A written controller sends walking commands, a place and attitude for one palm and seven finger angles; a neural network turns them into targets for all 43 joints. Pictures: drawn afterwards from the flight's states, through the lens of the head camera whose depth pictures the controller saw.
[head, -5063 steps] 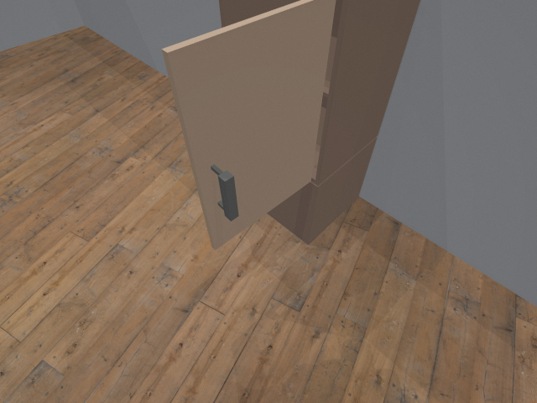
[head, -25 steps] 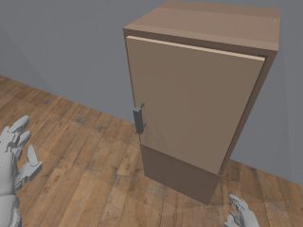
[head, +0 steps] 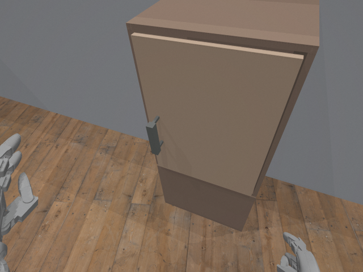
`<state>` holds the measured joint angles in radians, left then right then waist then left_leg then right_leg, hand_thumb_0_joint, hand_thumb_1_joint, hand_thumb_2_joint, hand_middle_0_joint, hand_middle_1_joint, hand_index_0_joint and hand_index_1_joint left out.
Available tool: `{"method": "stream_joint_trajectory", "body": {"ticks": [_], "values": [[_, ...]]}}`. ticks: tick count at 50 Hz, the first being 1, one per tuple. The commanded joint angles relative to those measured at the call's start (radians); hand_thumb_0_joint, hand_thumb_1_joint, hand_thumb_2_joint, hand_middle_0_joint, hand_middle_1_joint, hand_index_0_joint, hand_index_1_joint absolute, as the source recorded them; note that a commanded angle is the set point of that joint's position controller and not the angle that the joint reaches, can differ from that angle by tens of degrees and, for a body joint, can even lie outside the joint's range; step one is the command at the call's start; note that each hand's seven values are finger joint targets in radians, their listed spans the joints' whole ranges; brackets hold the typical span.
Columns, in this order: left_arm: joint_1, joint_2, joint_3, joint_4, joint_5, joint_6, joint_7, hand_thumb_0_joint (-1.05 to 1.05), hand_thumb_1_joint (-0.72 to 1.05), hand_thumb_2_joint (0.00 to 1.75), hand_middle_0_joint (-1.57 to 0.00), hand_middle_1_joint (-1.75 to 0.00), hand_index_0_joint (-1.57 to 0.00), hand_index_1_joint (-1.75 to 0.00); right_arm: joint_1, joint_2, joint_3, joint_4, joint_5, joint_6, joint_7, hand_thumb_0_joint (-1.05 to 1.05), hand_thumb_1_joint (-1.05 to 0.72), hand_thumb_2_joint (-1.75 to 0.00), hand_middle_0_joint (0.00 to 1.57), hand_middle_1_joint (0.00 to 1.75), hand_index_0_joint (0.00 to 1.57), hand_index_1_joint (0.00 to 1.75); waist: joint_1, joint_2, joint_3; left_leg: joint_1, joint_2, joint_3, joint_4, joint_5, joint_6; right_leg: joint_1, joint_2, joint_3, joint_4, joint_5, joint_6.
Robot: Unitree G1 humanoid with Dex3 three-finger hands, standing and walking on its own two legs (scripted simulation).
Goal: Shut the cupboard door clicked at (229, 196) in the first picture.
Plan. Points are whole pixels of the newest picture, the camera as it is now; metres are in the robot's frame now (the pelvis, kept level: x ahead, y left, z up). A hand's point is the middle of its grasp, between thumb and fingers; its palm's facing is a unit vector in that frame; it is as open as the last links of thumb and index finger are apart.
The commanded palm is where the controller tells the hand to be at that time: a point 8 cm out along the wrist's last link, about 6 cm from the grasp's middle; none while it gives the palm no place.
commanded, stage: step back with the hand held close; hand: left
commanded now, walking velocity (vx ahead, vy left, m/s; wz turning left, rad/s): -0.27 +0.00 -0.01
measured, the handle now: (156, 135) +0.58 +0.15 -0.10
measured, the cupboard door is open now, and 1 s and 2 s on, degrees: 0 0 0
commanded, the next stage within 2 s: stop stepping back and stand still in 1.06 s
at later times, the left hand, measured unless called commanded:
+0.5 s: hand out of the picture +0.12 +0.29 +0.15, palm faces +0.49 -0.75 -0.45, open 7.4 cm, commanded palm +0.06 +0.32 +0.18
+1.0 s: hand out of the picture +0.01 +0.31 +0.17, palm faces +0.56 -0.70 -0.44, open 7.4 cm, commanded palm -0.04 +0.32 +0.18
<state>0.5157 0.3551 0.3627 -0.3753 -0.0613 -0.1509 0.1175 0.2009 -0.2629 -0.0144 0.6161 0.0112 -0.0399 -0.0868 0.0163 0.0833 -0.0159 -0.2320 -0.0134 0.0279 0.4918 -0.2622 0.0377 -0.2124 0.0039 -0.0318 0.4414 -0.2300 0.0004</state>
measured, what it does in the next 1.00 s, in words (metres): walks backwards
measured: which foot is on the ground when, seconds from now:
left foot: down 0.00-1.00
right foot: down 0.00-0.80, up 0.82-1.00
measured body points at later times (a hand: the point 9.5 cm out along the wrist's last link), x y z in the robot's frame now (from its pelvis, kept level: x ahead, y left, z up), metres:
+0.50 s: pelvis -0.07 +0.01 -0.02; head -0.08 +0.02 +0.43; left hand +0.09 +0.33 +0.17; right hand +0.09 -0.23 -0.09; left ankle +0.00 +0.09 -0.74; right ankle +0.00 -0.12 -0.74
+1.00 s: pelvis -0.16 +0.01 -0.02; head -0.15 +0.03 +0.42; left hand -0.02 +0.34 +0.19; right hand +0.03 -0.21 -0.10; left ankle +0.00 +0.10 -0.74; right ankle -0.26 -0.13 -0.71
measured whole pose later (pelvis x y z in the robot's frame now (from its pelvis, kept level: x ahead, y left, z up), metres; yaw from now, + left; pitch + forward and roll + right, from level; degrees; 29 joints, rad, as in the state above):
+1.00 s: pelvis -0.16 +0.01 -0.02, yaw +4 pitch +3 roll -4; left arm 0.53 0.46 0.53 -0.53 -0.07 -0.25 0.17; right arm 0.20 -0.17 -0.01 0.63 0.00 -0.12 -0.06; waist 0.02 0.01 -0.04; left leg -0.60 0.10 0.12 0.57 -0.04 0.07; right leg -0.25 0.06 -0.03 0.79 -0.49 0.00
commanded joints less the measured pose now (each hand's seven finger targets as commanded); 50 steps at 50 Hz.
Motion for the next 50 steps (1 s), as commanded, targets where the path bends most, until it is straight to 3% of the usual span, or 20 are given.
{"method": "stream_joint_trajectory", "body": {"ticks": [1, 3, 8, 17, 23, 25, 27, 28, 31, 32, 34, 37, 38, 40, 42, 44, 46, 47, 49, 50], "values": [[-0.026, 0.259, 0.19, -0.271, -0.007, -0.069, 0.037, 0.0, 0.9, 0.9, -0.2, -0.3, -0.2, -0.3, -0.109, -0.099, -0.037, -0.203, 0.005, -0.023, -0.014, 0.0, -0.9, -0.9, 0.2, 0.3, 0.2, 0.3, -0.003, -0.016, -0.195, 0.019, 0.096, -0.077, -0.047, 0.497, -0.016, 0.124, -0.065, 0.061, 0.062, 0.464, -0.012], [0.001, 0.255, 0.191, -0.263, -0.009, -0.06, 0.036, 0.0, 0.9, 0.9, -0.2, -0.3, -0.2, -0.3, -0.106, -0.094, -0.038, -0.211, 0.007, -0.01, -0.015, 0.0, -0.9, -0.9, 0.2, 0.3, 0.2, 0.3, -0.004, -0.024, -0.207, 0.007, 0.103, -0.076, -0.039, 0.529, -0.018, 0.131, -0.066, 0.064, 0.082, 0.487, -0.011], [0.04, 0.243, 0.189, -0.24, -0.009, -0.054, 0.038, 0.0, 0.9, 0.9, -0.2, -0.3, -0.2, -0.3, -0.097, -0.103, -0.042, -0.222, 0.008, 0.005, -0.015, 0.0, -0.9, -0.9, 0.2, 0.3, 0.2, 0.3, -0.009, -0.045, -0.172, -0.101, 0.12, -0.092, -0.071, 0.376, -0.007, 0.13, -0.057, 0.07, 0.099, 0.398, -0.003], [-0.05, 0.259, 0.207, -0.258, 0.027, -0.096, 0.047, 0.0, 0.9, 0.9, -0.2, -0.3, -0.2, -0.3, -0.095, -0.124, -0.036, -0.23, 0.007, -0.023, -0.019, 0.0, -0.9, -0.9, 0.2, 0.3, 0.2, 0.3, -0.016, -0.019, -0.038, -0.507, 0.14, -0.157, -0.194, -0.368, 0.061, 0.217, -0.018, 0.104, 0.134, 0.073, 0.016], [-0.141, 0.233, 0.188, -0.321, 0.056, -0.132, 0.053, 0.0, 0.9, 0.9, -0.2, -0.3, -0.2, -0.3, -0.082, -0.123, -0.032, -0.222, -0.004, -0.066, -0.018, 0.0, -0.9, -0.9, 0.2, 0.3, 0.2, 0.3, -0.02, 0.084, -0.029, -0.649, 0.207, -0.225, -0.265, -0.539, 0.092, 0.287, 0.04, 0.064, 0.291, 0.029, 0.029], [-0.134, 0.238, 0.2, -0.326, 0.062, -0.14, 0.054, 0.0, 0.9, 0.9, -0.2, -0.3, -0.2, -0.3, -0.075, -0.122, -0.036, -0.22, -0.005, -0.078, -0.014, 0.0, -0.9, -0.9, 0.2, 0.3, 0.2, 0.3, -0.018, 0.097, -0.04, -0.666, 0.202, -0.208, -0.225, -0.538, 0.094, 0.304, 0.042, 0.087, 0.302, 0.05, 0.023], [-0.099, 0.275, 0.245, -0.319, 0.063, -0.147, 0.055, 0.0, 0.9, 0.9, -0.2, -0.3, -0.2, -0.3, -0.066, -0.124, -0.045, -0.219, -0.006, -0.086, -0.009, 0.0, -0.9, -0.9, 0.2, 0.3, 0.2, 0.3, -0.018, 0.045, -0.056, -0.633, 0.164, -0.163, -0.142, -0.537, 0.082, 0.259, 0.02, 0.151, 0.25, 0.026, 0.007], [-0.076, 0.247, 0.222, -0.317, 0.056, -0.151, 0.054, 0.0, 0.9, 0.9, -0.2, -0.3, -0.2, -0.3, -0.057, -0.106, -0.041, -0.221, -0.003, -0.086, -0.005, 0.0, -0.9, -0.9, 0.2, 0.3, 0.2, 0.3, -0.026, -0.012, -0.039, -0.584, 0.126, -0.134, -0.076, -0.49, 0.063, 0.174, -0.012, 0.198, 0.186, 0.013, -0.014], [-0.081, 0.255, 0.211, -0.325, 0.037, -0.153, 0.062, 0.0, 0.9, 0.9, -0.2, -0.3, -0.2, -0.3, -0.04, -0.085, -0.042, -0.191, -0.011, -0.086, 0.016, 0.0, -0.9, -0.9, 0.2, 0.3, 0.2, 0.3, -0.033, -0.162, -0.019, -0.364, 0.039, -0.061, 0.165, -0.321, -0.007, -0.133, -0.17, 0.394, -0.06, -0.169, -0.093], [-0.087, 0.277, 0.224, -0.325, 0.033, -0.153, 0.068, 0.0, 0.9, 0.9, -0.2, -0.3, -0.2, -0.3, -0.04, -0.085, -0.045, -0.176, -0.02, -0.082, 0.021, 0.0, -0.9, -0.9, 0.2, 0.3, 0.2, 0.3, -0.033, -0.186, -0.029, -0.269, 0.028, -0.05, 0.207, -0.245, -0.024, -0.213, -0.21, 0.416, -0.114, -0.183, -0.114], [-0.106, 0.265, 0.192, -0.318, 0.03, -0.151, 0.076, 0.0, 0.9, 0.9, -0.2, -0.3, -0.2, -0.3, -0.039, -0.069, -0.037, -0.164, -0.014, -0.074, 0.025, 0.0, -0.9, -0.9, 0.2, 0.3, 0.2, 0.3, -0.046, -0.23, -0.04, -0.152, 0.027, -0.05, 0.213, -0.175, -0.025, -0.306, -0.21, 0.345, -0.128, -0.202, -0.099], [-0.084, 0.277, 0.212, -0.301, 0.023, -0.155, 0.083, 0.0, 0.9, 0.9, -0.2, -0.3, -0.2, -0.3, -0.047, -0.09, -0.044, -0.164, -0.006, -0.075, 0.009, 0.0, -0.9, -0.9, 0.2, 0.3, 0.2, 0.3, -0.046, -0.095, -0.033, -0.202, 0.078, -0.117, 0.016, -0.265, 0.011, -0.275, -0.083, 0.208, -0.031, -0.233, -0.034], [-0.061, 0.266, 0.215, -0.303, 0.025, -0.162, 0.082, 0.0, 0.9, 0.9, -0.2, -0.3, -0.2, -0.3, -0.05, -0.092, -0.041, -0.173, -0.001, -0.078, 0.005, 0.0, -0.9, -0.9, 0.2, 0.3, 0.2, 0.3, -0.042, -0.039, -0.045, -0.297, 0.141, -0.183, -0.089, -0.361, 0.038, -0.186, -0.034, 0.156, 0.089, -0.213, -0.012], [-0.063, 0.255, 0.246, -0.314, 0.036, -0.168, 0.079, 0.0, 0.9, 0.9, -0.2, -0.3, -0.2, -0.3, -0.082, -0.108, -0.046, -0.186, -0.005, -0.091, -0.003, 0.0, -0.9, -0.9, 0.2, 0.3, 0.2, 0.3, -0.017, 0.189, -0.076, -0.598, 0.339, -0.362, -0.337, -0.572, 0.117, 0.108, 0.096, 0.046, 0.504, -0.091, 0.03], [-0.095, 0.307, 0.284, -0.37, 0.022, -0.173, 0.072, 0.0, 0.9, 0.9, -0.2, -0.3, -0.2, -0.3, -0.075, -0.082, -0.061, -0.171, -0.018, -0.103, -0.002, 0.0, -0.9, -0.9, 0.2, 0.3, 0.2, 0.3, -0.016, 0.136, -0.148, -0.495, 0.369, -0.341, -0.33, -0.39, 0.114, 0.065, 0.094, 0.062, 0.648, -0.181, 0.027], [-0.044, 0.287, 0.283, -0.358, 0.01, -0.172, 0.068, 0.0, 0.9, 0.9, -0.2, -0.3, -0.2, -0.3, -0.104, -0.089, -0.075, -0.165, -0.008, -0.127, 0.013, 0.0, -0.9, -0.9, 0.2, 0.3, 0.2, 0.3, -0.004, 0.079, -0.184, -0.357, 0.355, -0.229, -0.251, -0.306, 0.093, 0.012, 0.081, 0.049, 0.593, -0.243, 0.017], [0.024, 0.251, 0.25, -0.327, -0.007, -0.155, 0.066, 0.0, 0.9, 0.9, -0.2, -0.3, -0.2, -0.3, -0.121, -0.078, -0.071, -0.16, 0.001, -0.133, 0.023, 0.0, -0.9, -0.9, 0.2, 0.3, 0.2, 0.3, 0.001, 0.158, -0.158, -0.334, 0.327, -0.125, -0.262, -0.341, 0.04, 0.016, 0.074, -0.015, 0.469, -0.289, -0.003], [0.036, 0.256, 0.258, -0.31, -0.011, -0.15, 0.063, 0.0, 0.9, 0.9, -0.2, -0.3, -0.2, -0.3, -0.124, -0.08, -0.065, -0.161, -0.004, -0.137, 0.022, 0.0, -0.9, -0.9, 0.2, 0.3, 0.2, 0.3, -0.004, 0.193, -0.126, -0.36, 0.334, -0.126, -0.273, -0.367, 0.033, 0.04, 0.067, -0.014, 0.393, -0.285, -0.007], [-0.036, 0.227, 0.2, -0.371, -0.019, -0.166, 0.049, 0.0, 0.9, 0.9, -0.2, -0.3, -0.2, -0.3, -0.099, -0.067, -0.04, -0.129, -0.016, -0.144, 0.025, 0.0, -0.9, -0.9, 0.2, 0.3, 0.2, 0.3, -0.013, 0.156, -0.094, -0.248, 0.314, -0.109, -0.274, -0.315, -0.016, -0.021, 0.06, -0.018, 0.17, -0.3, -0.017], [-0.072, 0.232, 0.191, -0.374, -0.018, -0.173, 0.049, 0.0, 0.9, 0.9, -0.2, -0.3, -0.2, -0.3, -0.09, -0.071, -0.041, -0.112, -0.019, -0.144, 0.027, 0.0, -0.9, -0.9, 0.2, 0.3, 0.2, 0.3, -0.019, 0.099, -0.088, -0.184, 0.301, -0.106, -0.223, -0.291, -0.041, -0.068, 0.03, 0.031, 0.053, -0.283, -0.03]]}}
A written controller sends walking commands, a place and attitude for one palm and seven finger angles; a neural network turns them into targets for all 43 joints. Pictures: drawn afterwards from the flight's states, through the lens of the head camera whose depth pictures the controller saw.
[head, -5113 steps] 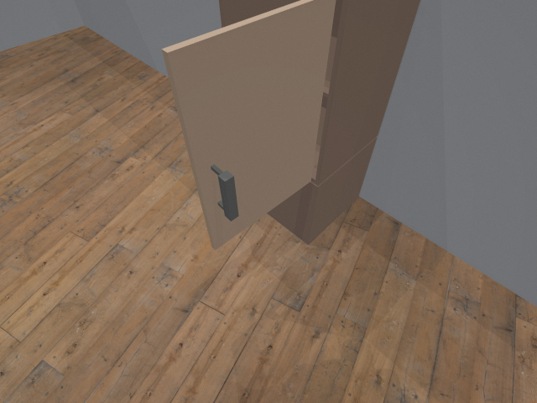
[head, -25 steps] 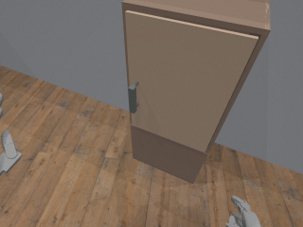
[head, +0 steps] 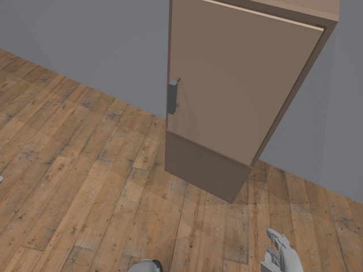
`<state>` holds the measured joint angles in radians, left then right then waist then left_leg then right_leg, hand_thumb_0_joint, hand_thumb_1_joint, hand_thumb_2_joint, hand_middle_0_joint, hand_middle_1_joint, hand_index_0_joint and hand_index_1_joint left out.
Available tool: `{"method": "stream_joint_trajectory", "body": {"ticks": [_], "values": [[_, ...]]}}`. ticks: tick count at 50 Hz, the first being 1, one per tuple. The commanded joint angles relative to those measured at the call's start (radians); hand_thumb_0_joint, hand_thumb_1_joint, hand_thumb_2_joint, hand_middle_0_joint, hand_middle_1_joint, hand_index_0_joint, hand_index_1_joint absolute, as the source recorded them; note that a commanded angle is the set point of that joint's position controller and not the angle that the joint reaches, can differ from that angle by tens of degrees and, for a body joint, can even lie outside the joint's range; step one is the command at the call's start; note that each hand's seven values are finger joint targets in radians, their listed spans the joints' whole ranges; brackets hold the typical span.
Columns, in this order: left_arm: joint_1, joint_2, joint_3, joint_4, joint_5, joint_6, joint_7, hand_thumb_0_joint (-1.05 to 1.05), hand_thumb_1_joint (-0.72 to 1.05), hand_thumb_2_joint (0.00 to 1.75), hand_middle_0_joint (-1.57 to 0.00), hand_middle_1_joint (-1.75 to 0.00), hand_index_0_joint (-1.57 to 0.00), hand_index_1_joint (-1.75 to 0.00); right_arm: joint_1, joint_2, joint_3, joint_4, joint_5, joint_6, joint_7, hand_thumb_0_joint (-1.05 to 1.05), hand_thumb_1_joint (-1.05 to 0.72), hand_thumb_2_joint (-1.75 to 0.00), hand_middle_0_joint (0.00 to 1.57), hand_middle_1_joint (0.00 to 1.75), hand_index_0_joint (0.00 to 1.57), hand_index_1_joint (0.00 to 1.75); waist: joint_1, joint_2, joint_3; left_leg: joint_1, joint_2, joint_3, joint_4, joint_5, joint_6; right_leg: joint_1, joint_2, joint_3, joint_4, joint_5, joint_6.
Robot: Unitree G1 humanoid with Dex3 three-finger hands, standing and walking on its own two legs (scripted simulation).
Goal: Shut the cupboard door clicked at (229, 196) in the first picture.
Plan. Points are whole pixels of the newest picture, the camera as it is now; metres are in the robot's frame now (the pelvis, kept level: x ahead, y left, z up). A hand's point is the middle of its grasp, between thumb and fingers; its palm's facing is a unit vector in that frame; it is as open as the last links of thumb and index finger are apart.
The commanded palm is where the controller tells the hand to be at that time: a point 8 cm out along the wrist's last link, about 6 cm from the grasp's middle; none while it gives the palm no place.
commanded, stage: step back with the hand held close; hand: left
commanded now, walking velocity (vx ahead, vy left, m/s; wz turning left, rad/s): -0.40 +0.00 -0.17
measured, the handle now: (174, 95) +0.75 +0.08 -0.07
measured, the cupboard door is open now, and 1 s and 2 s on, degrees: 0 0 0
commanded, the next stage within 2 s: stop stepping back and stand still in 0.06 s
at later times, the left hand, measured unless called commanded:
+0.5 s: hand out of the picture +0.13 +0.29 +0.18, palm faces +0.37 -0.85 -0.38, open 7.4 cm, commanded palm +0.10 +0.31 +0.20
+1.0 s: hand out of the picture +0.12 +0.31 +0.18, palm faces +0.39 -0.85 -0.36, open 7.4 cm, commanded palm +0.07 +0.33 +0.20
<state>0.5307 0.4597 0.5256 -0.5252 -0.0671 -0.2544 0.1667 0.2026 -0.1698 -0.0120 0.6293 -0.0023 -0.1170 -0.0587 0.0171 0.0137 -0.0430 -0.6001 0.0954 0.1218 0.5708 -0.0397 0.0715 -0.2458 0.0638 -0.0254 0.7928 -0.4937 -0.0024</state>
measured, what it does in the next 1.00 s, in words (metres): walks backwards: right foot, then left foot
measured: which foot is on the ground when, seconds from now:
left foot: down 0.00-0.34, up 0.36-0.46, down 0.48-0.78, up 0.80-1.00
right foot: up 0.00-0.02, down 0.04-0.48, up 0.50-0.76, down 0.78-1.00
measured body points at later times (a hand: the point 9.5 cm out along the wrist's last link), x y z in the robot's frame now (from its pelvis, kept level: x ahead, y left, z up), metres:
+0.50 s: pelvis -0.09 +0.04 +0.00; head -0.12 +0.09 +0.45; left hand +0.10 +0.34 +0.20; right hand -0.02 -0.26 -0.06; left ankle -0.01 +0.11 -0.72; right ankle -0.16 -0.13 -0.71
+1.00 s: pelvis -0.13 +0.06 +0.02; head -0.18 +0.07 +0.47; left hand +0.09 +0.35 +0.20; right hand -0.07 -0.21 -0.08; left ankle -0.04 +0.18 -0.68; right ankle -0.20 +0.00 -0.71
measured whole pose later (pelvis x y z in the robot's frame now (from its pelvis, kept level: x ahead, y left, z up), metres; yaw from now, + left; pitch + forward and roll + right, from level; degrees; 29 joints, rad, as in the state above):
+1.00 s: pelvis -0.13 +0.06 +0.02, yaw -12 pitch -2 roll +0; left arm 0.48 0.37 0.42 -0.32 -0.05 -0.14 0.18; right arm 0.32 -0.24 0.00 0.71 -0.01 -0.05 -0.09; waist 0.02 -0.01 -0.10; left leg -0.46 0.07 0.06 0.81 -0.30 0.00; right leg -0.11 0.01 -0.12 0.49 -0.36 -0.06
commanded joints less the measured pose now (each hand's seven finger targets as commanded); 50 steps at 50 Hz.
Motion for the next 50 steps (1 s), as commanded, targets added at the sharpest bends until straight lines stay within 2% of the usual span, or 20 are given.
{"method": "stream_joint_trajectory", "body": {"ticks": [1, 3, 4, 6, 9, 13, 15, 19, 22, 24, 25, 27, 29, 36, 37, 39, 40, 42, 46, 50], "values": [[-0.118, 0.124, 0.011, -0.234, -0.004, -0.079, 0.001, 0.0, 0.9, 0.9, -0.2, -0.3, -0.2, -0.3, -0.074, -0.157, -0.043, -0.109, -0.01, -0.065, 0.001, 0.0, -0.9, -0.9, 0.2, 0.3, 0.2, 0.3, -0.023, 0.093, -0.073, 0.285, 0.142, -0.166, -0.202, -0.433, -0.103, -0.118, -0.079, 0.121, -0.42, -0.005, -0.057], [-0.241, 0.177, 0.012, -0.247, 0.014, -0.097, 0.019, 0.0, 0.9, 0.9, -0.2, -0.3, -0.2, -0.3, -0.075, -0.124, -0.037, -0.084, -0.012, -0.065, -0.006, 0.0, -0.9, -0.9, 0.2, 0.3, 0.2, 0.3, -0.033, -0.112, -0.122, 0.454, 0.038, -0.055, 0.069, -0.199, -0.142, -0.274, -0.274, 0.348, -0.515, 0.259, -0.126], [-0.308, 0.208, 0.019, -0.259, 0.033, -0.111, 0.029, 0.0, 0.9, 0.9, -0.2, -0.3, -0.2, -0.3, -0.09, -0.119, -0.033, -0.078, -0.014, -0.072, -0.016, 0.0, -0.9, -0.9, 0.2, 0.3, 0.2, 0.3, -0.038, -0.114, -0.165, 0.51, 0.013, -0.026, 0.092, -0.112, -0.134, -0.248, -0.31, 0.328, -0.48, 0.568, -0.117], [-0.319, 0.212, 0.021, -0.246, 0.029, -0.077, 0.022, 0.0, 0.9, 0.9, -0.2, -0.3, -0.2, -0.3, -0.115, -0.145, -0.06, -0.103, 0.017, -0.069, -0.04, 0.0, -0.9, -0.9, 0.2, 0.3, 0.2, 0.3, -0.047, -0.158, -0.258, 0.586, -0.012, -0.011, 0.042, 0.247, -0.089, -0.139, -0.176, 0.16, -0.302, 0.972, 0.033], [-0.186, 0.176, 0.022, -0.132, 0.017, -0.045, -0.01, 0.0, 0.9, 0.9, -0.2, -0.3, -0.2, -0.3, -0.119, -0.143, -0.041, -0.126, 0.026, -0.041, -0.041, 0.0, -0.9, -0.9, 0.2, 0.3, 0.2, 0.3, -0.043, 0.021, -0.156, 0.533, 0.05, -0.058, -0.072, 0.32, -0.071, -0.103, -0.096, 0.092, -0.264, 0.714, 0.04], [0.056, 0.158, 0.078, -0.091, -0.018, -0.012, -0.026, 0.0, 0.9, 0.9, -0.2, -0.3, -0.2, -0.3, -0.121, -0.154, -0.034, -0.202, 0.012, 0.002, -0.018, 0.0, -0.9, -0.9, 0.2, 0.3, 0.2, 0.3, -0.023, 0.208, -0.062, 0.279, 0.039, -0.129, -0.299, -0.541, -0.118, -0.071, -0.005, -0.012, -0.377, -0.072, -0.043], [0.093, 0.177, 0.092, -0.123, -0.021, -0.002, -0.026, 0.0, 0.9, 0.9, -0.2, -0.3, -0.2, -0.3, -0.107, -0.159, -0.04, -0.223, 0.015, 0.019, -0.02, 0.0, -0.9, -0.9, 0.2, 0.3, 0.2, 0.3, -0.029, 0.13, -0.03, 0.269, -0.033, -0.062, -0.192, -0.593, -0.157, -0.147, -0.02, -0.001, -0.439, -0.214, -0.086], [0.059, 0.21, 0.079, -0.23, -0.004, 0.0, 0.0, 0.0, 0.9, 0.9, -0.2, -0.3, -0.2, -0.3, -0.026, -0.144, -0.041, -0.172, -0.003, 0.031, -0.025, 0.0, -0.9, -0.9, 0.2, 0.3, 0.2, 0.3, -0.05, -0.257, 0.006, 0.358, -0.075, -0.109, 0.395, -0.267, -0.116, -0.441, -0.307, 0.277, -0.594, -0.262, -0.199], [-0.254, 0.162, -0.008, -0.243, 0.02, 0.003, 0.023, 0.0, 0.9, 0.9, -0.2, -0.3, -0.2, -0.3, -0.014, -0.158, -0.021, -0.143, -0.004, -0.013, -0.045, 0.0, -0.9, -0.9, 0.2, 0.3, 0.2, 0.3, -0.089, -0.016, 0.072, 0.349, -0.029, -0.144, 0.04, -0.322, -0.091, -0.329, -0.192, 0.074, -0.373, -0.147, -0.061], [-0.347, 0.089, -0.072, -0.129, 0.035, 0.018, 0.038, 0.0, 0.9, 0.9, -0.2, -0.3, -0.2, -0.3, 0.006, -0.213, -0.035, -0.113, 0.003, -0.056, -0.059, 0.0, -0.9, -0.9, 0.2, 0.3, 0.2, 0.3, -0.081, 0.312, 0.124, 0.199, 0.109, -0.444, -0.349, -0.578, -0.04, -0.193, -0.035, -0.015, -0.03, -0.03, 0.014], [-0.404, 0.098, -0.074, -0.124, 0.042, 0.015, 0.042, 0.0, 0.9, 0.9, -0.2, -0.3, -0.2, -0.3, -0.002, -0.208, -0.036, -0.124, 0.007, -0.078, -0.057, 0.0, -0.9, -0.9, 0.2, 0.3, 0.2, 0.3, -0.064, 0.35, 0.162, 0.143, 0.181, -0.577, -0.451, -0.699, 0.006, -0.183, -0.015, 0.019, 0.08, 0.0, 0.022], [-0.39, 0.173, -0.019, -0.163, 0.047, 0.004, 0.034, 0.0, 0.9, 0.9, -0.2, -0.3, -0.2, -0.3, -0.038, -0.184, -0.033, -0.104, -0.004, -0.101, -0.045, 0.0, -0.9, -0.9, 0.2, 0.3, 0.2, 0.3, -0.048, 0.337, 0.06, 0.204, 0.187, -0.596, -0.512, -0.83, -0.058, -0.191, -0.012, 0.048, 0.192, -0.005, 0.012], [-0.237, 0.15, -0.026, -0.254, 0.039, 0.009, 0.018, 0.0, 0.9, 0.9, -0.2, -0.3, -0.2, -0.3, -0.053, -0.158, -0.031, -0.126, -0.013, -0.099, -0.015, 0.0, -0.9, -0.9, 0.2, 0.3, 0.2, 0.3, -0.019, 0.257, -0.029, 0.236, 0.16, -0.509, -0.511, -0.749, -0.13, -0.107, 0.004, 0.028, 0.19, 0.033, -0.009], [0.175, 0.177, 0.058, -0.258, 0.007, 0.053, 0.009, 0.0, 0.9, 0.9, -0.2, -0.3, -0.2, -0.3, -0.066, -0.129, -0.01, -0.161, -0.031, -0.009, 0.008, 0.0, -0.9, -0.9, 0.2, 0.3, 0.2, 0.3, -0.02, 0.197, -0.085, 0.07, 0.043, -0.184, -0.336, -0.591, -0.105, 0.3, 0.024, -0.102, -0.361, 0.043, -0.056], [0.187, 0.202, 0.088, -0.194, 0.006, 0.066, 0.011, 0.0, 0.9, 0.9, -0.2, -0.3, -0.2, -0.3, -0.049, -0.123, -0.013, -0.154, -0.028, 0.011, -0.001, 0.0, -0.9, -0.9, 0.2, 0.3, 0.2, 0.3, -0.024, 0.085, -0.084, 0.044, 0.006, -0.142, -0.18, -0.539, -0.101, 0.304, -0.055, -0.027, -0.43, 0.038, -0.088], [0.045, 0.215, 0.095, -0.181, 0.001, 0.08, 0.015, 0.0, 0.9, 0.9, -0.2, -0.3, -0.2, -0.3, -0.031, -0.123, -0.019, -0.136, -0.02, 0.054, -0.011, 0.0, -0.9, -0.9, 0.2, 0.3, 0.2, 0.3, -0.037, -0.195, -0.011, -0.076, -0.066, -0.098, 0.312, -0.391, -0.097, 0.137, -0.409, 0.42, -0.653, -0.12, -0.236], [-0.042, 0.246, 0.126, -0.156, -0.009, 0.059, 0.023, 0.0, 0.9, 0.9, -0.2, -0.3, -0.2, -0.3, -0.037, -0.141, -0.019, -0.115, -0.027, 0.047, -0.017, 0.0, -0.9, -0.9, 0.2, 0.3, 0.2, 0.3, -0.044, -0.165, 0.061, -0.119, -0.05, -0.127, 0.434, -0.352, -0.101, 0.075, -0.453, 0.399, -0.674, 0.006, -0.261], [-0.084, 0.189, 0.082, -0.035, 0.0, 0.045, 0.025, 0.0, 0.9, 0.9, -0.2, -0.3, -0.2, -0.3, -0.012, -0.131, -0.019, -0.102, -0.002, 0.025, -0.009, 0.0, -0.9, -0.9, 0.2, 0.3, 0.2, 0.3, -0.066, -0.182, -0.053, -0.079, -0.037, -0.135, 0.451, -0.323, -0.098, 0.122, -0.386, 0.292, -0.557, 0.12, -0.218], [-0.122, 0.105, -0.046, 0.049, 0.021, 0.058, 0.013, 0.0, 0.9, 0.9, -0.2, -0.3, -0.2, -0.3, -0.064, -0.142, -0.008, -0.103, -0.003, 0.025, -0.031, 0.0, -0.9, -0.9, 0.2, 0.3, 0.2, 0.3, -0.033, -0.088, 0.146, 0.057, -0.015, -0.08, 0.293, -0.26, -0.079, -0.091, -0.31, 0.156, -0.57, 0.103, -0.162], [-0.299, 0.089, -0.133, -0.098, 0.045, 0.037, 0.026, 0.0, 0.9, 0.9, -0.2, -0.3, -0.2, -0.3, -0.088, -0.15, -0.013, -0.106, -0.01, -0.024, -0.047, 0.0, -0.9, -0.9, 0.2, 0.3, 0.2, 0.3, -0.021, -0.114, 0.149, 0.246, -0.046, -0.006, 0.112, -0.228, -0.061, -0.11, -0.283, 0.109, -0.548, 0.076, -0.136]]}}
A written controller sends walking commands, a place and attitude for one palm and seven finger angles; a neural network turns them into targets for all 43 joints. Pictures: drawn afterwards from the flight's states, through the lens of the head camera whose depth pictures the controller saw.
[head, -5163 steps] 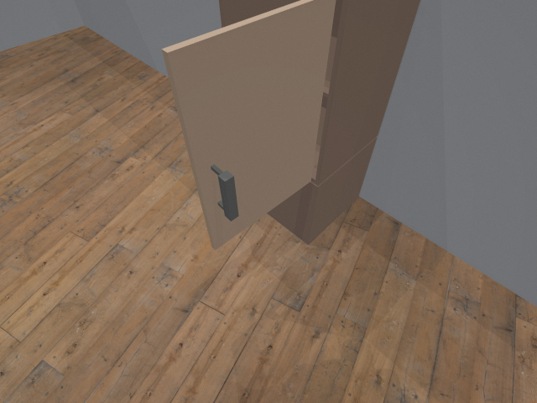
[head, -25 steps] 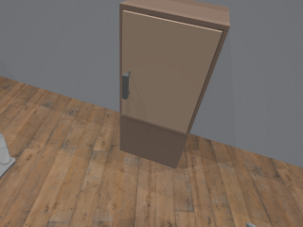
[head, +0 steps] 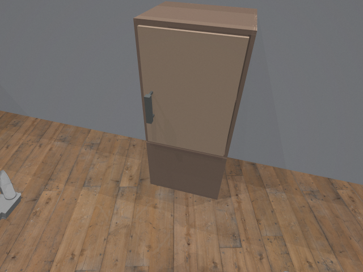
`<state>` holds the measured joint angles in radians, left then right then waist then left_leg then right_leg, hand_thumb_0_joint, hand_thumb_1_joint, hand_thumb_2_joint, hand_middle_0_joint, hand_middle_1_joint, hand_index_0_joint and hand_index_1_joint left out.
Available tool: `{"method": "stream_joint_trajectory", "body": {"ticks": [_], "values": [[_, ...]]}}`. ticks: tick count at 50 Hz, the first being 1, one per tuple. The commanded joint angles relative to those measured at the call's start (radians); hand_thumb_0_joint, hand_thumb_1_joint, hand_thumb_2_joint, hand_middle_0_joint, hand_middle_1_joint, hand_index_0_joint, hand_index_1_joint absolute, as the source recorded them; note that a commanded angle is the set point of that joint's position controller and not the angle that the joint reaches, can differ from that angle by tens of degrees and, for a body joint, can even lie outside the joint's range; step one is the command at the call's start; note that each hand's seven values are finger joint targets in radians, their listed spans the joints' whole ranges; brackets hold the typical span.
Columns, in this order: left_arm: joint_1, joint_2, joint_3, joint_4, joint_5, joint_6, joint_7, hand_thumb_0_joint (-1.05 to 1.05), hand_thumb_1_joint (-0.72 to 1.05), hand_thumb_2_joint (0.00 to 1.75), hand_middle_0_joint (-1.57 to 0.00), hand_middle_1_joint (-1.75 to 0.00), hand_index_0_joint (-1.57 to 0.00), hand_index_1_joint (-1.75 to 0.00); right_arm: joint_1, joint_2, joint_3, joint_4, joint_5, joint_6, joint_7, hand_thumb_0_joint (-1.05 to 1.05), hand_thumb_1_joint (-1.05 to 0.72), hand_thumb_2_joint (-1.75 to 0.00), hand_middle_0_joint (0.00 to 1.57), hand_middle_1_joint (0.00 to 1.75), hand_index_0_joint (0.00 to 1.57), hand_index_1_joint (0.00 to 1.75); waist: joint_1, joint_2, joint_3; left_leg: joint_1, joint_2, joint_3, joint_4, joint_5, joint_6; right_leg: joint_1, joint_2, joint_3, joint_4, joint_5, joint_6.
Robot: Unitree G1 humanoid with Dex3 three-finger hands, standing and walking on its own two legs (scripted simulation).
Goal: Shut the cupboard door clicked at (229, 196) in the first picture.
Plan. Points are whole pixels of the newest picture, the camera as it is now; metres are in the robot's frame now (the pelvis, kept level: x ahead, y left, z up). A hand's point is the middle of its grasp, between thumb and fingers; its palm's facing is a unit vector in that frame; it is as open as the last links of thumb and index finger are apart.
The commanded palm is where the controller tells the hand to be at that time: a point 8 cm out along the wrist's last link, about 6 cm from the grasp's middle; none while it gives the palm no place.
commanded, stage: let the arm hang, fingers relaxed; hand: left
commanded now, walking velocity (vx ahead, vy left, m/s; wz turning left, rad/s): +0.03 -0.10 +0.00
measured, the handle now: (150, 107) +0.86 +0.21 -0.09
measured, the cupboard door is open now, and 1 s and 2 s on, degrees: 0 0 0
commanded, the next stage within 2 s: look to check the result in 1.14 s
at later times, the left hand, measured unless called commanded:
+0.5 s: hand out of the picture +0.04 +0.21 -0.17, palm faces +0.12 -0.97 -0.22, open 7.1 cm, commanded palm none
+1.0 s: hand out of the picture -0.03 +0.20 -0.17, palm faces +0.09 -0.98 -0.16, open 7.4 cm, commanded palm none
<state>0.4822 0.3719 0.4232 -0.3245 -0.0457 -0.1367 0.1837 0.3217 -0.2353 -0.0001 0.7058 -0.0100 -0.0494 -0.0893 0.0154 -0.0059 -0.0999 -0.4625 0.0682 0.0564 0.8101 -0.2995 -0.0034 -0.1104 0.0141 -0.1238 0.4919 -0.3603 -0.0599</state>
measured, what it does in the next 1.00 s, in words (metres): steps on the spot: left foot, then right foot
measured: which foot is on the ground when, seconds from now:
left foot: up 0.00-0.04, down 0.06-1.00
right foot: down 0.00-0.08, up 0.10-0.22, down 0.24-1.00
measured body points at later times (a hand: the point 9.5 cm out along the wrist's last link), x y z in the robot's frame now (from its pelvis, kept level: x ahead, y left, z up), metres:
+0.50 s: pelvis +0.00 +0.01 +0.00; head +0.01 +0.03 +0.45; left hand +0.03 +0.26 -0.15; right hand +0.05 -0.22 -0.15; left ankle +0.01 +0.12 -0.73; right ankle +0.02 -0.09 -0.73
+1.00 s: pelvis +0.00 +0.03 +0.01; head -0.01 +0.04 +0.46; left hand -0.04 +0.25 -0.15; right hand +0.00 -0.19 -0.15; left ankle +0.01 +0.12 -0.73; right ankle +0.02 -0.09 -0.73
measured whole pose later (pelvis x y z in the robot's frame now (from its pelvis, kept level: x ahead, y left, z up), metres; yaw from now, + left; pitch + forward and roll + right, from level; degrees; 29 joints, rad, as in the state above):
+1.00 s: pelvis +0.00 +0.03 +0.01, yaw +3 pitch -3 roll +0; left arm 0.32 0.14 0.00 1.15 0.02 0.01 0.02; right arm 0.30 -0.15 0.00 1.13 -0.02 0.00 -0.03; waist 0.00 0.00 0.01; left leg -0.16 -0.02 0.08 0.38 -0.18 0.05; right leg -0.16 -0.02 -0.03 0.38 -0.19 0.01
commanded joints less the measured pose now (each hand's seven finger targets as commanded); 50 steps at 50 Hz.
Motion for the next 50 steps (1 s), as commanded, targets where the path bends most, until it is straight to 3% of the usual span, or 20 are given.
{"method": "stream_joint_trajectory", "body": {"ticks": [1, 2, 3, 4, 5, 7, 8, 10, 11, 12, 13, 14, 15, 18, 21, 22, 24, 25, 34, 50], "values": [[-0.255, 0.198, -0.011, -0.343, 0.022, -0.085, 0.014, 0.0, 0.9, 0.9, -0.2, -0.3, -0.2, -0.3, -0.206, -0.087, -0.028, -0.186, -0.004, -0.102, -0.018, 0.0, -0.9, -0.9, 0.2, 0.3, 0.2, 0.3, -0.015, -0.083, 0.195, 0.151, -0.025, 0.067, -0.187, 0.057, 0.017, -0.223, -0.217, 0.196, -0.22, -0.007, -0.067], [-0.134, -0.059, -0.322, 0.434, 0.096, 0.07, -0.098, 0.0, 0.9, 0.9, -0.2, -0.3, -0.2, -0.3, -0.128, -0.136, -0.043, -0.02, -0.02, -0.135, 0.092, 0.0, -0.9, -0.9, 0.2, 0.3, 0.2, 0.3, -0.121, 0.039, 0.183, 0.29, 0.109, -0.009, -0.235, 0.436, 0.034, -0.392, -0.239, -0.084, 0.165, 0.242, 0.004], [-0.04, -0.092, -0.331, 0.465, 0.059, 0.149, -0.162, 0.0, 0.9, 0.9, -0.2, -0.3, -0.2, -0.3, -0.03, -0.194, -0.035, -0.054, -0.003, -0.024, 0.104, 0.0, -0.9, -0.9, 0.2, 0.3, 0.2, 0.3, -0.061, 0.241, 0.061, 0.337, 0.215, -0.262, -0.286, 0.676, 0.133, -0.412, -0.089, -0.016, 0.394, 0.063, 0.084], [-0.055, -0.113, -0.336, 0.43, 0.064, 0.172, -0.166, 0.0, 0.9, 0.9, -0.2, -0.3, -0.2, -0.3, -0.002, -0.213, -0.044, -0.082, -0.004, 0.007, 0.089, 0.0, -0.9, -0.9, 0.2, 0.3, 0.2, 0.3, -0.068, 0.277, 0.059, 0.323, 0.311, -0.353, -0.348, 0.89, 0.214, -0.435, -0.039, 0.022, 0.537, -0.274, 0.097], [-0.098, -0.115, -0.351, 0.447, 0.077, 0.171, -0.161, 0.0, 0.9, 0.9, -0.2, -0.3, -0.2, -0.3, -0.014, -0.192, -0.039, -0.076, -0.028, 0.014, 0.084, 0.0, -0.9, -0.9, 0.2, 0.3, 0.2, 0.3, -0.066, 0.208, 0.055, 0.348, 0.322, -0.301, -0.339, 0.948, 0.233, -0.463, -0.047, 0.081, 0.587, -0.304, 0.092], [-0.167, -0.098, -0.373, 0.536, 0.067, 0.168, -0.168, 0.0, 0.9, 0.9, -0.2, -0.3, -0.2, -0.3, -0.054, -0.202, -0.036, -0.101, -0.045, 0.012, 0.072, 0.0, -0.9, -0.9, 0.2, 0.3, 0.2, 0.3, -0.05, 0.112, -0.002, 0.267, 0.288, -0.347, -0.339, 0.812, 0.225, -0.373, -0.044, 0.145, 0.539, -0.294, 0.084], [-0.173, -0.084, -0.371, 0.605, 0.064, 0.166, -0.173, 0.0, 0.9, 0.9, -0.2, -0.3, -0.2, -0.3, -0.079, -0.195, -0.033, -0.093, -0.045, 0.019, 0.069, 0.0, -0.9, -0.9, 0.2, 0.3, 0.2, 0.3, -0.042, 0.102, -0.021, 0.251, 0.261, -0.298, -0.34, 0.702, 0.205, -0.308, -0.05, 0.13, 0.444, -0.244, 0.083], [-0.117, -0.047, -0.368, 0.756, 0.066, 0.159, -0.181, 0.0, 0.9, 0.9, -0.2, -0.3, -0.2, -0.3, -0.168, -0.178, -0.025, -0.082, -0.026, 0.04, 0.066, 0.0, -0.9, -0.9, 0.2, 0.3, 0.2, 0.3, 0.025, 0.011, -0.056, 0.096, 0.14, -0.169, -0.293, 0.295, 0.111, -0.046, -0.033, 0.084, 0.124, 0.059, 0.083], [-0.103, 0.012, -0.359, 0.81, 0.07, 0.153, -0.178, 0.0, 0.9, 0.9, -0.2, -0.3, -0.2, -0.3, -0.181, -0.133, -0.022, -0.081, -0.011, 0.056, 0.07, 0.0, -0.9, -0.9, 0.2, 0.3, 0.2, 0.3, 0.036, -0.123, -0.06, 0.017, 0.031, -0.087, -0.222, -0.001, 0.047, 0.013, -0.092, 0.181, -0.007, 0.069, 0.071], [-0.127, 0.073, -0.359, 0.849, 0.071, 0.144, -0.178, 0.0, 0.9, 0.9, -0.2, -0.3, -0.2, -0.3, -0.177, -0.102, -0.016, -0.077, -0.007, 0.067, 0.076, 0.0, -0.9, -0.9, 0.2, 0.3, 0.2, 0.3, 0.019, -0.207, -0.019, 0.001, -0.05, -0.047, -0.143, -0.159, -0.003, -0.089, -0.232, 0.38, -0.161, -0.051, 0.007], [-0.205, 0.082, -0.363, 0.884, 0.076, 0.147, -0.18, 0.0, 0.9, 0.9, -0.2, -0.3, -0.2, -0.3, -0.139, -0.091, -0.025, -0.037, -0.018, 0.075, 0.081, 0.0, -0.9, -0.9, 0.2, 0.3, 0.2, 0.3, -0.017, -0.164, 0.033, 0.068, -0.069, -0.028, -0.071, -0.201, -0.009, -0.242, -0.309, 0.461, -0.277, -0.272, -0.068], [-0.26, 0.082, -0.366, 0.913, 0.076, 0.152, -0.179, 0.0, 0.9, 0.9, -0.2, -0.3, -0.2, -0.3, -0.114, -0.085, -0.028, 0.001, -0.018, 0.085, 0.085, 0.0, -0.9, -0.9, 0.2, 0.3, 0.2, 0.3, -0.042, -0.085, 0.075, 0.135, -0.069, -0.016, -0.002, -0.193, -0.008, -0.359, -0.315, 0.454, -0.326, -0.402, -0.091], [-0.289, 0.045, -0.37, 0.944, 0.075, 0.152, -0.172, 0.0, 0.9, 0.9, -0.2, -0.3, -0.2, -0.3, -0.117, -0.072, -0.029, 0.035, -0.021, 0.093, 0.081, 0.0, -0.9, -0.9, 0.2, 0.3, 0.2, 0.3, -0.045, -0.095, 0.137, 0.13, -0.065, -0.033, 0.029, -0.151, -0.002, -0.394, -0.274, 0.445, -0.323, -0.341, -0.089], [-0.261, -0.052, -0.36, 1.039, 0.073, 0.132, -0.164, 0.0, 0.9, 0.9, -0.2, -0.3, -0.2, -0.3, -0.03, -0.024, -0.03, 0.117, -0.022, 0.076, 0.076, 0.0, -0.9, -0.9, 0.2, 0.3, 0.2, 0.3, -0.067, -0.021, 0.106, 0.197, -0.028, -0.06, -0.168, 0.029, 0.008, -0.266, -0.213, 0.293, -0.17, 0.067, -0.07], [-0.19, -0.106, -0.384, 1.131, 0.058, 0.123, -0.157, 0.0, 0.9, 0.9, -0.2, -0.3, -0.2, -0.3, -0.029, -0.052, -0.025, 0.183, -0.018, 0.04, 0.069, 0.0, -0.9, -0.9, 0.2, 0.3, 0.2, 0.3, -0.016, 0.102, 0.011, 0.27, 0.074, -0.164, -0.369, 0.391, 0.042, -0.102, -0.099, 0.163, -0.046, 0.298, 0.017], [-0.19, -0.11, -0.387, 1.155, 0.061, 0.126, -0.154, 0.0, 0.9, 0.9, -0.2, -0.3, -0.2, -0.3, -0.046, -0.067, -0.028, 0.193, -0.016, 0.041, 0.063, 0.0, -0.9, -0.9, 0.2, 0.3, 0.2, 0.3, -0.008, 0.051, 0.024, 0.238, 0.088, -0.161, -0.385, 0.348, 0.045, -0.061, -0.091, 0.161, -0.076, 0.265, 0.022], [-0.203, -0.084, -0.385, 1.214, 0.057, 0.133, -0.157, 0.0, 0.9, 0.9, -0.2, -0.3, -0.2, -0.3, -0.052, -0.051, -0.021, 0.231, -0.011, 0.037, 0.06, 0.0, -0.9, -0.9, 0.2, 0.3, 0.2, 0.3, -0.008, 0.109, 0.056, 0.216, 0.065, -0.161, -0.436, 0.323, 0.045, -0.026, -0.094, 0.151, -0.081, 0.268, 0.028], [-0.195, -0.084, -0.387, 1.237, 0.056, 0.132, -0.158, 0.0, 0.9, 0.9, -0.2, -0.3, -0.2, -0.3, -0.048, -0.051, -0.02, 0.245, -0.01, 0.037, 0.059, 0.0, -0.9, -0.9, 0.2, 0.3, 0.2, 0.3, -0.006, 0.09, 0.062, 0.217, 0.065, -0.151, -0.453, 0.29, 0.043, -0.013, -0.093, 0.153, -0.097, 0.263, 0.027], [-0.171, -0.081, -0.401, 1.377, 0.058, 0.131, -0.16, 0.0, 0.9, 0.9, -0.2, -0.3, -0.2, -0.3, -0.009, -0.047, -0.017, 0.342, -0.006, 0.045, 0.06, 0.0, -0.9, -0.9, 0.2, 0.3, 0.2, 0.3, -0.019, -0.017, 0.173, 0.236, 0.038, -0.12, -0.536, 0.049, 0.035, -0.072, -0.106, 0.177, -0.197, 0.146, 0.024], [-0.115, -0.12, -0.405, 1.448, 0.061, 0.129, -0.152, 0.0, 0.9, 0.9, -0.2, -0.3, -0.2, -0.3, 0.034, -0.01, -0.014, 0.398, -0.002, 0.04, 0.052, 0.0, -0.9, -0.9, 0.2, 0.3, 0.2, 0.3, -0.02, 0.011, 0.197, 0.25, 0.03, -0.106, -0.549, 0.033, 0.038, -0.096, -0.107, 0.179, -0.189, 0.156, 0.029]]}}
